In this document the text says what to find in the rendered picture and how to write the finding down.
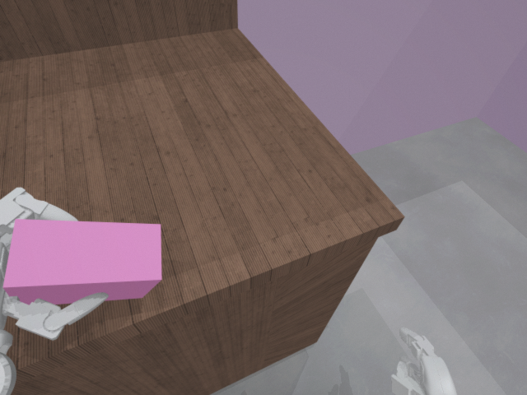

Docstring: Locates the sponge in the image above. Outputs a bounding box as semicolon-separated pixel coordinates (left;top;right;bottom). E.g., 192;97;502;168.
3;219;162;305

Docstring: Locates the table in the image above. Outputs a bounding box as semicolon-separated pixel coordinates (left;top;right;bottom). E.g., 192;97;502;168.
0;0;405;395

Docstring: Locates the right robot hand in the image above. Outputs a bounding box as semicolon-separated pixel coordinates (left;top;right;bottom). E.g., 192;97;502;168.
391;327;457;395

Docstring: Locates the left robot hand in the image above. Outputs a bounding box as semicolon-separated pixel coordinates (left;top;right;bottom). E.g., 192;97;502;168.
0;188;109;341

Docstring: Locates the left robot forearm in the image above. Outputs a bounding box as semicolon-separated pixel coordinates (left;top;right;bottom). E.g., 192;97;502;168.
0;329;16;395

